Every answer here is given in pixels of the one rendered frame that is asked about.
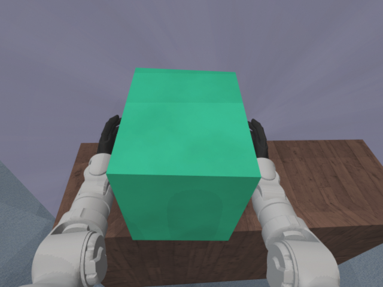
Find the left robot hand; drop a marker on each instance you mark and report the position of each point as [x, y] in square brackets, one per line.
[108, 136]

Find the right robot hand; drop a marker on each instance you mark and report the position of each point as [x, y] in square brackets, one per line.
[259, 139]

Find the robot right upper arm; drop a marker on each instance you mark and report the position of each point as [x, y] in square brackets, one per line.
[292, 263]

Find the carton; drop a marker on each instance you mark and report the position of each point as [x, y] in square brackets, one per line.
[183, 165]

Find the robot left upper arm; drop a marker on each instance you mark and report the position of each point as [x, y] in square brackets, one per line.
[70, 260]

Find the right robot forearm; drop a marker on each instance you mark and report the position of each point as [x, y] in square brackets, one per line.
[274, 211]

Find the pedestal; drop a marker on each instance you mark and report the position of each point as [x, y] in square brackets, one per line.
[335, 186]

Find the left robot forearm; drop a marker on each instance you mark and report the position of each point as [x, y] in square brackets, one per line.
[92, 204]

